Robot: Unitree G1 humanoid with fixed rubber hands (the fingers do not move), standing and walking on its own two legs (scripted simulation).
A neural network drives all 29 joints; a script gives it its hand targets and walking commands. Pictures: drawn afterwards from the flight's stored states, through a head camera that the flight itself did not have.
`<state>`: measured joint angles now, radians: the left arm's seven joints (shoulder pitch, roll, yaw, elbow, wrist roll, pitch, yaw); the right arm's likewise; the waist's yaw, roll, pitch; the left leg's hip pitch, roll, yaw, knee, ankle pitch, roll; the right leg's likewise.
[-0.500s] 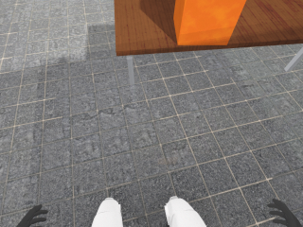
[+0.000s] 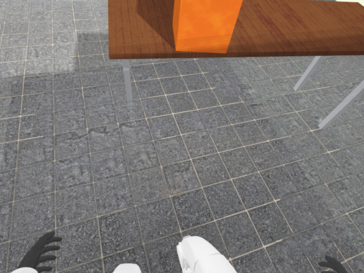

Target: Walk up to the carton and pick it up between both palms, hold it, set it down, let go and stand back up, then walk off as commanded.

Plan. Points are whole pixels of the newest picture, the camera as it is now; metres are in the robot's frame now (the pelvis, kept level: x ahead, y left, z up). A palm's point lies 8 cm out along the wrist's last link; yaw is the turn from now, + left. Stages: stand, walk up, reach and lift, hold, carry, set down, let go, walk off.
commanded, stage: walk off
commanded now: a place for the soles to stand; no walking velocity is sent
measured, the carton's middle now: (203, 7) +0.99 -0.11 +0.07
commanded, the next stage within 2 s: none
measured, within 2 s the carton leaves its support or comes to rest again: neither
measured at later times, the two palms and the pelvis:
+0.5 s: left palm out of the picture +0.05 +0.18 -0.06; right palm out of the picture -0.02 -0.46 -0.09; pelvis -0.10 -0.11 +0.00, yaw -3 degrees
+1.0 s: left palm out of the picture -0.06 +0.27 -0.08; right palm out of the picture -0.13 -0.40 -0.04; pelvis -0.17 -0.05 +0.02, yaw -2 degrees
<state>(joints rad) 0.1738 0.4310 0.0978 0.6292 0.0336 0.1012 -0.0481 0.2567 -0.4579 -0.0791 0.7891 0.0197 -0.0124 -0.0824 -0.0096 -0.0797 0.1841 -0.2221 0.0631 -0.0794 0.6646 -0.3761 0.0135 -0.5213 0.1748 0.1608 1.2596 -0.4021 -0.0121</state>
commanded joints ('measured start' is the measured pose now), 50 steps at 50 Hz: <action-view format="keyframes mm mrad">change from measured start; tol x32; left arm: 1 -18 194 80 -127 12 -21 -23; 50 77 165 47 50 -12 -111 -2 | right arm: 1 135 -267 -76 -67 -47 -48 -34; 50 139 -252 -59 -65 -38 -47 73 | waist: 1 -32 204 -159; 30 32 -260 -180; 36 -46 296 -63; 50 -41 236 -255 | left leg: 1 257 210 -251 -120 462 158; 7 169 171 -105 39 774 138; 10 -427 -157 -8 420 -379 -14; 18 -382 -133 -91 512 -155 -18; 33 55 -136 71 -172 67 18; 37 -438 264 -769 -586 -697 250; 46 310 83 -378 -332 -10 140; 50 14 62 -334 -401 -221 122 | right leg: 1 -141 -98 124 -150 -72 37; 6 43 -196 -77 -661 -150 5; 10 588 -423 251 -771 741 -81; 25 282 -424 314 -982 -338 -188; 33 119 -271 58 -819 -289 -92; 37 104 -131 -10 -187 -130 0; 50 269 -118 -160 -742 -146 -14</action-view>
